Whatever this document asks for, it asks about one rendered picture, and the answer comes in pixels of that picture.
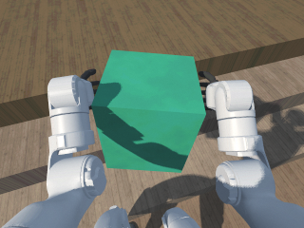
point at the robot thigh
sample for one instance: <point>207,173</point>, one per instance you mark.
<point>177,218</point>
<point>113,218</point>

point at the robot left forearm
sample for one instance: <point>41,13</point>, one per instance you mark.
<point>69,99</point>

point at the carton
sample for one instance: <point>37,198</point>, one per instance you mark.
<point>148,110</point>

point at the robot right upper arm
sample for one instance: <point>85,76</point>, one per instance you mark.
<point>249,187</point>

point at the robot left upper arm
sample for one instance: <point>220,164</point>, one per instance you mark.
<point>72,184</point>

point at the left robot thigh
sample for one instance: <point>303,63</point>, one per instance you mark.
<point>113,218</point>

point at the robot right forearm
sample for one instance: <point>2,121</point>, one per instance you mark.
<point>233,101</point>

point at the left robot hand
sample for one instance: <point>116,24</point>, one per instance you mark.
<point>88,73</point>

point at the right robot thigh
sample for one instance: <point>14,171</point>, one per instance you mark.
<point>177,218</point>

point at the right robot hand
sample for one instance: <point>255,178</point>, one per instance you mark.
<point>211,79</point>

